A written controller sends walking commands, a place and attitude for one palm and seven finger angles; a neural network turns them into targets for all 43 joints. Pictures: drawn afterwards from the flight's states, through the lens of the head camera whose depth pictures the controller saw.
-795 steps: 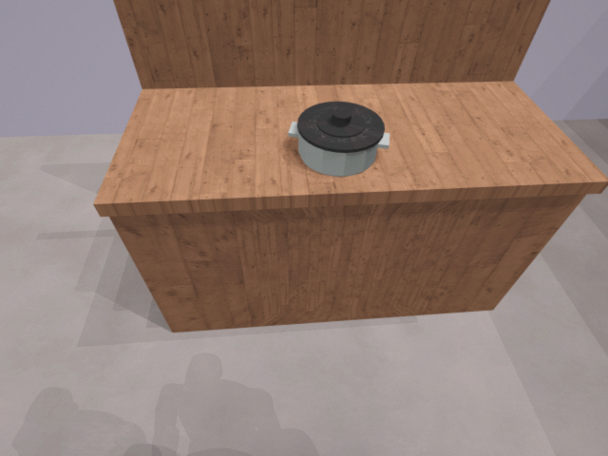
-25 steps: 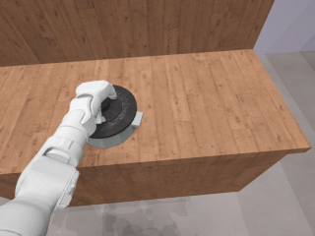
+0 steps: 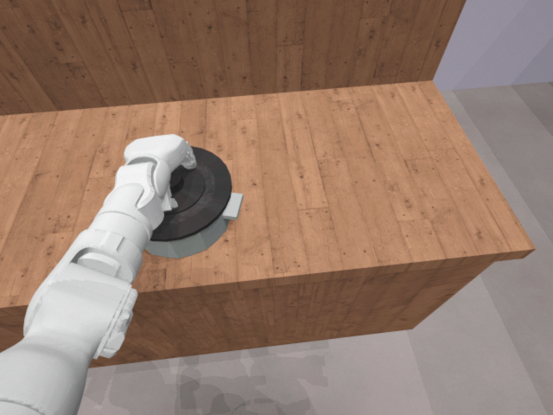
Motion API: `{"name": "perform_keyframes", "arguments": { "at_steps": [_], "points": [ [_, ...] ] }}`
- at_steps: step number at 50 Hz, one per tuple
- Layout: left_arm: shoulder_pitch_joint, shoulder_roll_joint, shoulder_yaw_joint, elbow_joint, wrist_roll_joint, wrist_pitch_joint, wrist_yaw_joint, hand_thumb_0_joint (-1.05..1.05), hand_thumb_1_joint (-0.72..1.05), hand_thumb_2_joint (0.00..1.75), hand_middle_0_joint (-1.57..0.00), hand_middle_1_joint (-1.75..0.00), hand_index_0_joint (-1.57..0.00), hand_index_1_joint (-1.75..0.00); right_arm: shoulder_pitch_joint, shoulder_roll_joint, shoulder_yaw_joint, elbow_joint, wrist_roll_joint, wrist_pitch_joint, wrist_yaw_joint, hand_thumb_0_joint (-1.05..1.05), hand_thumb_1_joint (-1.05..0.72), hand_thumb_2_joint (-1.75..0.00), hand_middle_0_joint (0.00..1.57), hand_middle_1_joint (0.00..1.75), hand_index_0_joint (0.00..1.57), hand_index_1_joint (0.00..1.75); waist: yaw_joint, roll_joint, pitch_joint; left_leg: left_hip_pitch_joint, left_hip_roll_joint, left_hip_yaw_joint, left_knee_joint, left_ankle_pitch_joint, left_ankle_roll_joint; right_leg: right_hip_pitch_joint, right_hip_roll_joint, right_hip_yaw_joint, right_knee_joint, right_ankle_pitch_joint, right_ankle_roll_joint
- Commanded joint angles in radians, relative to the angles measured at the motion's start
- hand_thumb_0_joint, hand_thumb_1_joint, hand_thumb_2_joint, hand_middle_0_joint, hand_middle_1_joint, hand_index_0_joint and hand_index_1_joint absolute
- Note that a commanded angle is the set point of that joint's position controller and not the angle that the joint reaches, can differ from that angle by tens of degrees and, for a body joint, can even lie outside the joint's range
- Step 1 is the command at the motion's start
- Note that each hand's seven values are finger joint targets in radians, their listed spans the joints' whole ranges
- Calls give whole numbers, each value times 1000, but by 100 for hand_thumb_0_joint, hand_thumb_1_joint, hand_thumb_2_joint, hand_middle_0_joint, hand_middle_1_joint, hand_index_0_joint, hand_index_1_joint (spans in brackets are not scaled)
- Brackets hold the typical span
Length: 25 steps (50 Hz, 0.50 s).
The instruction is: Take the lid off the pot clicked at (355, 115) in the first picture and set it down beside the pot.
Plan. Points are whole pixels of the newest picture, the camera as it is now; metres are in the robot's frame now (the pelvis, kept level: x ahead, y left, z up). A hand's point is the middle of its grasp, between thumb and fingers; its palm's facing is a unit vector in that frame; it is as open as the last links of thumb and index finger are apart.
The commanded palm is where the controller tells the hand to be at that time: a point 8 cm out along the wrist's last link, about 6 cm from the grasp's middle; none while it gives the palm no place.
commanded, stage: lower the open fingers around the knob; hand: left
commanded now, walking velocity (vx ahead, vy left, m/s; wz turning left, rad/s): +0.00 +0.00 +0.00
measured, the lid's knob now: (169, 180) +0.50 +0.16 +0.01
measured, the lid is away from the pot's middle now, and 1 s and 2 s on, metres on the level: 0.00 0.00 0.00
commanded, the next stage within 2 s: close the fingers and squeeze the knob in 0.70 s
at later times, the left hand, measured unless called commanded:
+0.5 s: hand (166, 186) +0.46 +0.16 +0.04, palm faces -0.38 -0.07 -0.92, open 10.3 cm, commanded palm +0.47 +0.16 +0.09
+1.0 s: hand (168, 187) +0.46 +0.15 +0.04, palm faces -0.39 -0.06 -0.92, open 10.3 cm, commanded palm +0.47 +0.15 +0.08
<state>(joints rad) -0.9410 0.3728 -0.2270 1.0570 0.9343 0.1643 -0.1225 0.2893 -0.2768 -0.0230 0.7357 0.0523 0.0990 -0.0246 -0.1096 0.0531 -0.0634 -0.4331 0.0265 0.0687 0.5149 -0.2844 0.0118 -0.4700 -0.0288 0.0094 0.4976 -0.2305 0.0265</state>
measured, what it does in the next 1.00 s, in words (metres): stands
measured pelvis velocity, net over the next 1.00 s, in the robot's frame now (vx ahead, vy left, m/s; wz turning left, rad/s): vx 0.00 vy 0.00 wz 0.00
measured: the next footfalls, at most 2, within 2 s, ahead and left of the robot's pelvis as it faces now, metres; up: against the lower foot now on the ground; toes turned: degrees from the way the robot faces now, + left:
none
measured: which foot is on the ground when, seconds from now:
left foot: down 0.00-1.00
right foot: down 0.00-1.00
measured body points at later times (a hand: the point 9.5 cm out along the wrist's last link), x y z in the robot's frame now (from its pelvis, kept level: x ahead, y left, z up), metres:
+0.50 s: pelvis +0.00 +0.00 +0.00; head +0.06 -0.01 +0.44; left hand +0.48 +0.16 +0.09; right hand +0.04 -0.27 -0.14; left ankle -0.03 +0.11 -0.73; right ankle +0.00 -0.14 -0.73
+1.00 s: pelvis +0.00 +0.00 +0.00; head +0.07 -0.02 +0.44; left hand +0.48 +0.16 +0.09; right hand +0.04 -0.27 -0.14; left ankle -0.03 +0.11 -0.73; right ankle +0.00 -0.14 -0.73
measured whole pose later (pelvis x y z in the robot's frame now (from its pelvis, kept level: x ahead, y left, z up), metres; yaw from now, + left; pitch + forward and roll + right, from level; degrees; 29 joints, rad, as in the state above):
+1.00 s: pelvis +0.00 +0.00 +0.00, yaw +0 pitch +12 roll +0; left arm -0.94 0.37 -0.23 1.07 0.93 0.17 -0.11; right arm 0.29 -0.27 -0.02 0.73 0.05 0.10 -0.03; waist -0.11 0.05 -0.07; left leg -0.45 0.03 0.07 0.53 -0.29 0.01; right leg -0.48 -0.03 0.01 0.51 -0.23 0.02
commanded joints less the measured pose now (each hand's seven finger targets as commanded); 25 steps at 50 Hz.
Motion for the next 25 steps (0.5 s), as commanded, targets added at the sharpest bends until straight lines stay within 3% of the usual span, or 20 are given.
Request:
{"name": "perform_keyframes", "arguments": {
  "at_steps": [1,4,7,8,10,11,15,16,18,19,22,23,24,25],
  "points": [
    [-431,155,30,-150,-4,-11,28,0,-24,122,-79,-8,-79,-8,58,-139,-50,-80,-5,-24,-9,0,-90,-90,20,30,20,30,-19,-61,-379,200,-39,-13,-22,330,48,158,61,-47,-16,353,-49],
    [-430,184,46,-116,-4,-4,29,0,-24,122,-79,-8,-79,-8,62,-148,-46,-75,-3,-22,-11,0,-90,-90,20,30,20,30,-28,-110,-345,165,-40,-11,-29,282,49,151,62,-46,-25,327,-43],
    [-426,198,52,-123,0,-9,29,0,-24,122,-79,-8,-79,-8,60,-145,-45,-79,-3,-24,-14,0,-90,-90,20,30,20,30,-23,-93,-372,171,-43,-12,-30,289,49,167,60,-43,-21,333,-45],
    [-420,158,21,-106,-2,-5,27,0,-24,122,-79,-8,-79,-8,57,-143,-45,-78,-2,-24,-13,0,-90,-90,20,30,20,30,-28,-75,-336,162,-41,-6,-28,276,48,139,61,-47,-22,316,-45],
    [-418,204,64,-102,7,-9,28,0,-24,122,-79,-8,-79,-8,61,-145,-45,-78,-3,-25,-14,0,-90,-90,20,30,20,30,-18,-90,-355,159,-42,-11,-24,293,49,151,63,-43,-21,328,-48],
    [-434,197,51,-120,-1,-8,29,0,-24,122,-79,-8,-79,-8,62,-147,-45,-78,-4,-23,-14,0,-90,-90,20,30,20,30,-27,-91,-358,158,-41,-8,-23,281,49,157,60,-41,-19,330,-44],
    [-416,193,61,-136,4,-15,28,0,-24,122,-79,-8,-79,-8,59,-141,-48,-89,-6,-26,-12,0,-90,-90,20,30,20,30,-10,-79,-397,176,-41,-11,-20,324,49,172,62,-43,-13,358,-48],
    [-421,217,72,-155,4,-18,32,0,-24,122,-79,-8,-79,-8,60,-143,-48,-90,-4,-22,-11,0,-90,-90,20,30,20,30,-8,-69,-392,179,-39,-11,-18,322,48,178,60,-43,-11,362,-47],
    [-400,178,40,-122,0,-11,32,0,-24,122,-79,-8,-79,-8,57,-141,-46,-89,-2,-21,-10,0,-90,-90,20,30,20,30,-18,-76,-353,169,-40,-7,-20,299,47,151,62,-46,-18,337,-46],
    [-401,215,67,-106,7,-7,36,0,-24,122,-79,-8,-79,-8,59,-147,-45,-86,-2,-20,-11,0,-90,-90,20,30,20,30,-17,-104,-341,152,-40,-9,-24,278,47,151,63,-47,-19,322,-44],
    [-417,215,64,-131,9,-4,41,0,-24,122,-79,-8,-79,-8,55,-144,-44,-89,-1,-20,-12,0,-90,-90,20,30,20,30,-14,-67,-361,166,-41,-8,-24,281,46,151,60,-44,-17,318,-45],
    [-399,194,47,-104,8,1,41,0,-24,122,-79,-8,-79,-8,53,-142,-41,-91,0,-21,-11,0,-90,-90,20,30,20,30,-14,-70,-341,156,-41,-7,-25,279,46,144,62,-47,-13,313,-47],
    [-426,192,40,-116,17,1,41,0,-24,122,-79,-8,-79,-8,55,-145,-42,-88,0,-20,-10,0,-90,-90,20,30,20,30,-23,-73,-345,163,-39,-12,-22,283,45,130,64,-48,-13,310,-47],
    [-424,192,52,-117,15,-1,40,0,-24,122,-79,-8,-79,-8,52,-142,-43,-89,-2,-20,-12,0,-90,-90,20,30,20,30,-16,-84,-367,164,-39,-11,-19,302,46,142,64,-47,-9,325,-49]
  ]
}}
